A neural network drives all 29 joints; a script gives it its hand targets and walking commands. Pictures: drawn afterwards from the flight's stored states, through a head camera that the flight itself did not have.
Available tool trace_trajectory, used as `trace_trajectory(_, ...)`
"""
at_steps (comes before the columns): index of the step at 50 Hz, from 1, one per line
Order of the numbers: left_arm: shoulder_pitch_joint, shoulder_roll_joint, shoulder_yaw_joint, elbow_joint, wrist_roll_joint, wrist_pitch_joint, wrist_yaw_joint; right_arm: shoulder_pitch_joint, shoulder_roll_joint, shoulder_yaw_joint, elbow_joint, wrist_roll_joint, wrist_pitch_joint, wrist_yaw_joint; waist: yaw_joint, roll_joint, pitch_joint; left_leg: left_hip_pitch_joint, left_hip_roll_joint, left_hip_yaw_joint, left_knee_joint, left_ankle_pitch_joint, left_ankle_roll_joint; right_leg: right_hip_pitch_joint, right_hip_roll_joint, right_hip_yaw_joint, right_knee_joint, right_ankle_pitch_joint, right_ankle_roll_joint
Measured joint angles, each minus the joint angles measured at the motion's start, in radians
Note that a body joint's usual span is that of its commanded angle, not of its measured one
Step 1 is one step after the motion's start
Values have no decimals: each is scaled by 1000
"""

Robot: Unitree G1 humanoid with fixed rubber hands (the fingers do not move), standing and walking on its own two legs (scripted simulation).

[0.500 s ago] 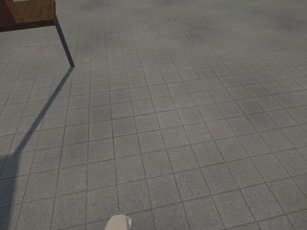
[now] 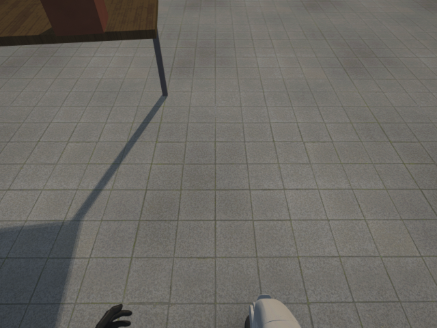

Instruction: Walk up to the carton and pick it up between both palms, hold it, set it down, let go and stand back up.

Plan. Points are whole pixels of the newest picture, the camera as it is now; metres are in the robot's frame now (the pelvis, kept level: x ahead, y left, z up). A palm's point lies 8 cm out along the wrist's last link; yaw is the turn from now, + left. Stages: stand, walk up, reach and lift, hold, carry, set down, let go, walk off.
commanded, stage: walk up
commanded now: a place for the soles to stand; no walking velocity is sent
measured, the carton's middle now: out of the picture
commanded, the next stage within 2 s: none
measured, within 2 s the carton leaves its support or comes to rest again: neither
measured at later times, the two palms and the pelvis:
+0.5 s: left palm out of the picture +0.17 +0.24 -0.12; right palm (279, 197) +0.44 -0.19 -0.12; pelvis +0.29 +0.03 +0.00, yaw +16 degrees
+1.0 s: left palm (60, 181) +0.55 +0.41 -0.11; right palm (236, 151) +0.62 -0.09 -0.11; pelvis +0.55 +0.15 +0.00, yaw +23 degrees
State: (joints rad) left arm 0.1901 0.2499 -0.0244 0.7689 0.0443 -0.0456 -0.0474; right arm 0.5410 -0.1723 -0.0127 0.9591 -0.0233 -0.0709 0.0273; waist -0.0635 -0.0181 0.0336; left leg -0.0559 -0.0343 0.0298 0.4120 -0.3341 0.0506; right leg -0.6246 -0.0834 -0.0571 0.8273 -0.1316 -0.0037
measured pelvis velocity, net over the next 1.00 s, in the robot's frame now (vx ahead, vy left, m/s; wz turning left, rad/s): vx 0.55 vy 0.15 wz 0.40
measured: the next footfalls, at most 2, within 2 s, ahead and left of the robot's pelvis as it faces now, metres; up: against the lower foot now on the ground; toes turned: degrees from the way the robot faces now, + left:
right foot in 0.14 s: +0.29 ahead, -0.10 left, +0.00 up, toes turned +0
left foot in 0.64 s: +0.52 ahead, +0.24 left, +0.00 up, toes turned +24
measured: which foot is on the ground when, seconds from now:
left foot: down 0.00-0.14, up 0.16-0.62, down 0.64-1.00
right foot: up 0.00-0.12, down 0.14-0.64, up 0.66-1.00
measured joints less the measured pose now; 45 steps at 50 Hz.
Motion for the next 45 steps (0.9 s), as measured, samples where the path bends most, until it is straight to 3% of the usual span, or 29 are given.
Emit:
trace_trajectory(3,-9,-10,4,-13,2,-4,5,4,-8,-5,3,-7,-8,5,-1,3,0,60,-6,-27,-6,-53,-11,33,23,-7,-161,130,-9)
trace_trajectory(6,1,-24,11,-22,11,-16,21,8,-29,-13,-4,-16,-8,4,-6,11,-9,105,-1,-63,45,-148,-23,127,58,-24,-263,122,-19)
trace_trajectory(7,8,-30,15,-26,15,-24,30,9,-39,-15,-9,-18,-5,3,-1,19,-13,98,5,-77,106,-195,-23,161,68,-33,-273,52,-33)
trace_trajectory(9,17,-44,23,-32,29,-29,48,-30,-57,-14,-20,-11,13,-2,14,45,5,-2,20,-101,380,-238,-23,151,79,-64,-175,-57,-54)
trace_trajectory(12,66,-47,29,-22,2,-21,71,-80,-75,-14,-55,-13,33,-5,34,30,16,-199,-1,-86,740,-142,-37,219,38,-88,-166,-100,-48)
trace_trajectory(14,110,-45,33,-4,-8,-30,74,-114,-94,-22,-74,-21,36,2,56,32,17,-309,20,-65,792,-59,-43,299,21,-107,-235,-103,-38)
trace_trajectory(17,185,-33,40,34,-8,-52,66,-161,-120,-28,-97,-29,33,15,87,39,9,-448,62,-64,768,30,-55,409,10,-135,-335,-107,-24)
trace_trajectory(21,281,-30,41,97,-6,-65,57,-220,-125,-25,-112,-32,42,33,99,46,-7,-582,104,-73,679,166,-69,523,-2,-172,-409,-143,-2)
trace_trajectory(26,343,-43,22,135,9,-65,46,-298,-80,6,-123,-30,40,50,104,46,5,-606,127,-20,398,343,-61,640,-17,-224,-446,-216,38)
trace_trajectory(30,361,-43,7,141,18,-46,46,-347,-38,30,-130,-45,30,53,120,35,19,-516,101,42,232,325,-33,725,-40,-263,-429,-307,75)
trace_trajectory(32,372,-39,2,145,22,-26,46,-356,-27,31,-141,-54,17,45,117,28,23,-445,71,53,178,265,-13,733,-70,-271,-333,-385,65)
trace_trajectory(33,360,-32,0,151,23,-13,44,-362,-16,24,-140,-56,12,36,100,8,38,-449,41,56,226,221,1,712,-109,-265,-223,-421,36)
trace_trajectory(34,346,-30,-4,144,15,2,42,-363,-14,18,-144,-53,11,26,94,4,54,-459,27,55,291,169,14,658,-117,-210,-62,-439,12)
trace_trajectory(36,315,-21,-4,113,-5,27,36,-341,-7,7,-150,-11,19,2,79,6,72,-436,18,44,337,103,25,519,-66,-85,238,-414,-5)
trace_trajectory(38,271,-5,3,76,-17,29,32,-298,-9,1,-149,12,28,-20,67,-2,77,-366,9,38,283,98,22,389,-26,-21,393,-350,-19)
trace_trajectory(41,205,5,14,17,-13,6,29,-225,-31,-16,-138,6,21,-29,51,0,70,-258,5,30,170,107,24,226,-14,8,384,-293,-26)
trace_trajectory(45,152,18,30,-20,2,-1,17,-128,-44,-29,-110,-1,0,-24,25,-10,30,-147,0,14,62,100,19,83,-22,35,271,-206,-5)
